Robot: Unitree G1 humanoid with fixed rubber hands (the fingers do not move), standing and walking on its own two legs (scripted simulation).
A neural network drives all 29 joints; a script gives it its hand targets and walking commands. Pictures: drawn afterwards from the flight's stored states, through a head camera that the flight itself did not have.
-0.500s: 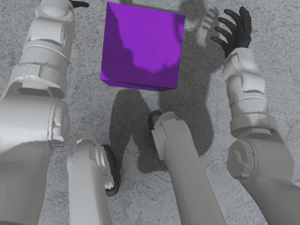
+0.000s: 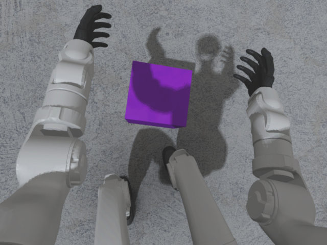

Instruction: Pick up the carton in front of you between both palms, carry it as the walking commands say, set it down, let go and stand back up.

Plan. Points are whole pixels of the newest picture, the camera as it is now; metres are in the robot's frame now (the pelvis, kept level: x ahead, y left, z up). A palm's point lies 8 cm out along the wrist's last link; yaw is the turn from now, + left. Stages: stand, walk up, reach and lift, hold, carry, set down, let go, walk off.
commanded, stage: set down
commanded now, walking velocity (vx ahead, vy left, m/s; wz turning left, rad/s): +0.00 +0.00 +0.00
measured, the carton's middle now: (156, 100) +0.47 -0.12 -0.46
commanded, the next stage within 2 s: let go in 0.04 s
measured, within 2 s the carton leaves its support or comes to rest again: neither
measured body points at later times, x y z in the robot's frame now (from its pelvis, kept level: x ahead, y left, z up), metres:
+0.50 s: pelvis +0.05 -0.03 +0.13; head +0.25 -0.03 +0.53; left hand +0.43 +0.11 +0.02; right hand +0.33 -0.29 +0.04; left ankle +0.04 +0.12 -0.55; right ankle +0.12 -0.13 -0.55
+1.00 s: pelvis +0.10 +0.00 +0.18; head +0.17 +0.01 +0.63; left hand +0.32 +0.21 +0.09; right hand +0.27 -0.24 +0.11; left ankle +0.04 +0.12 -0.55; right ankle +0.12 -0.13 -0.55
